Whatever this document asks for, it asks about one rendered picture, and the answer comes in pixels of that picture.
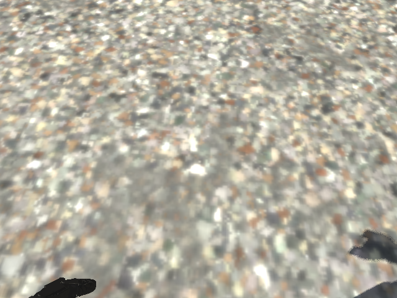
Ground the left robot hand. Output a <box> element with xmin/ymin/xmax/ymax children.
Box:
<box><xmin>29</xmin><ymin>278</ymin><xmax>96</xmax><ymax>298</ymax></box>

